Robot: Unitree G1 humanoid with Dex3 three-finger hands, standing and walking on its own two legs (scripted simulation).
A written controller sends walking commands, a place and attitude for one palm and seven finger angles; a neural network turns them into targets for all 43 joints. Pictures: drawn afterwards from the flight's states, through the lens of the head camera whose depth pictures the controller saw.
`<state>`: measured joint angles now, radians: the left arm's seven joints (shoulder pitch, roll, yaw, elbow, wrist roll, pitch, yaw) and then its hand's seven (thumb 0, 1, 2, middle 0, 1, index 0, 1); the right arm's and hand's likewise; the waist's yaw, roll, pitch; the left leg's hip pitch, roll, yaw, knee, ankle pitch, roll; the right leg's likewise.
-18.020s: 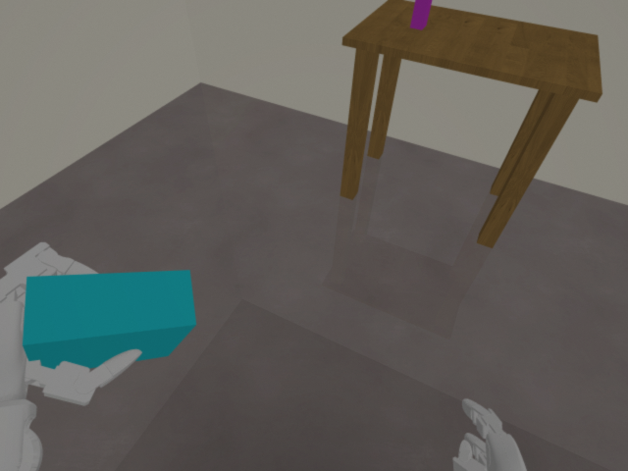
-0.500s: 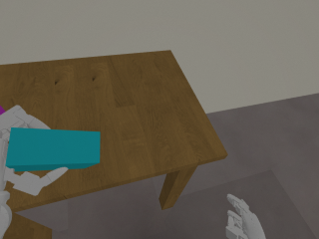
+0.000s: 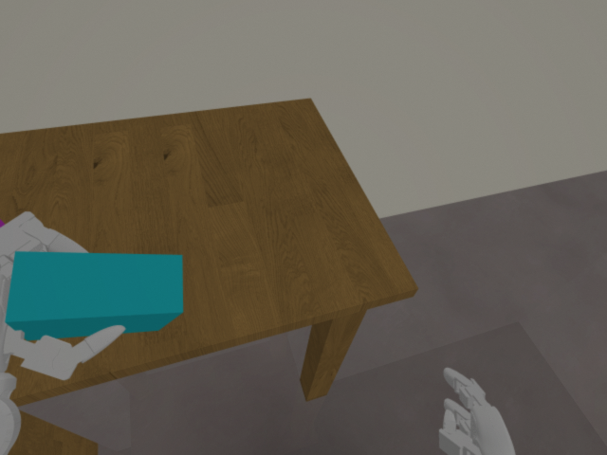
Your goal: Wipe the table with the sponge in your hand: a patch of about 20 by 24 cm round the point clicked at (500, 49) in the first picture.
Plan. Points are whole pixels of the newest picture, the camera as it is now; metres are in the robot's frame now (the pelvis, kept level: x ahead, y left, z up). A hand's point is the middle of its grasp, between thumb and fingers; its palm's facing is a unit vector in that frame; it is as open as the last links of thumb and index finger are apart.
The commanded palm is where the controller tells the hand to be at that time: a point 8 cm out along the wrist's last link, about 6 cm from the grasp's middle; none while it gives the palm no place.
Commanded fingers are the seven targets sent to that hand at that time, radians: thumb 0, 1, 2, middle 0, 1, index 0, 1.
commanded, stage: look again from close up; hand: left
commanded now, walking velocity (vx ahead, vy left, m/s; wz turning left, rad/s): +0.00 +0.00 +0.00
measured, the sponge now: (125, 298) +0.24 +0.21 +0.13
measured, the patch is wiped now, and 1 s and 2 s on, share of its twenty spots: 0.00 0.00 0.00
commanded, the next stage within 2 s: shuffle to correct the standing spot in 0.38 s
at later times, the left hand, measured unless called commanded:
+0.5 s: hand (57, 291) +0.22 +0.26 +0.16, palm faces +0.36 -0.87 -0.34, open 9.8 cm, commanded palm +0.16 +0.29 +0.18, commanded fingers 0.00 0.10 1.30 -1.20 -1.60 -1.20 -1.60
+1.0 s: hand (143, 264) +0.25 +0.19 +0.17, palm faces +0.26 -0.90 -0.35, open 9.8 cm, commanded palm +0.20 +0.24 +0.18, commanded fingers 0.00 0.10 1.30 -1.20 -1.60 -1.20 -1.60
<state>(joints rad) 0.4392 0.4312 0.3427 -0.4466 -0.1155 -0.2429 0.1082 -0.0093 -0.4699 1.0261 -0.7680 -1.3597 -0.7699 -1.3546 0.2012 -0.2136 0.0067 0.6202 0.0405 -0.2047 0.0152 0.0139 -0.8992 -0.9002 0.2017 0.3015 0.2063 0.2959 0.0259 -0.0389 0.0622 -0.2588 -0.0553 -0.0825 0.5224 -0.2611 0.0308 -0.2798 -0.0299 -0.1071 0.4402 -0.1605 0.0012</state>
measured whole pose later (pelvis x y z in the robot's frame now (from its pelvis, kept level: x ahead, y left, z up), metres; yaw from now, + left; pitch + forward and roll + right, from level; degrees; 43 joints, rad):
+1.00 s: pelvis +0.02 -0.04 -0.01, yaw -3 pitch +1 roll +0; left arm 0.48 0.44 0.36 -0.55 -0.15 -0.18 0.11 -0.01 -0.47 1.03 -0.77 -1.36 -0.77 -1.36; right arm 0.20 -0.17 -0.01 0.61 0.04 -0.13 0.00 0.01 -0.90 -0.90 0.20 0.30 0.21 0.30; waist -0.01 -0.04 0.03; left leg -0.26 0.00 -0.05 0.56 -0.33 -0.02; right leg -0.32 0.02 -0.08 0.54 -0.24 -0.05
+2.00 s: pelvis -0.01 +0.01 +0.00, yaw -1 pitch -1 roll -1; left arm 0.47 0.41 0.33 -0.46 -0.10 -0.19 0.12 -0.01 -0.47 1.03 -0.77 -1.36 -0.77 -1.36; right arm 0.20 -0.18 0.01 0.63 0.04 -0.14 0.00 0.01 -0.90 -0.90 0.20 0.30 0.21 0.30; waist 0.02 -0.03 0.05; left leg -0.22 -0.08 -0.06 0.44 -0.21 0.05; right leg -0.26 -0.05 -0.08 0.39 -0.12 0.02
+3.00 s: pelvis -0.01 +0.01 +0.00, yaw +0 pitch +0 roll -1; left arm 0.36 0.39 0.31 -0.39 -0.06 -0.24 0.13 -0.01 -0.47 1.03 -0.77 -1.36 -0.77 -1.36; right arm 0.21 -0.21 0.04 0.57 0.03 -0.18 0.04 0.01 -0.90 -0.90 0.20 0.30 0.21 0.30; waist 0.07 -0.06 0.06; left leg -0.28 -0.08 -0.06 0.55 -0.26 0.05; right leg -0.31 -0.03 -0.04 0.50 -0.18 0.02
